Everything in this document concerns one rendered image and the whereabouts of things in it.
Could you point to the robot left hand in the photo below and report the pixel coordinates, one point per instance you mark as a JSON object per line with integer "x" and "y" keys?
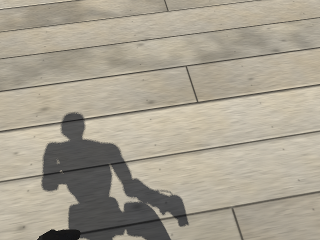
{"x": 68, "y": 234}

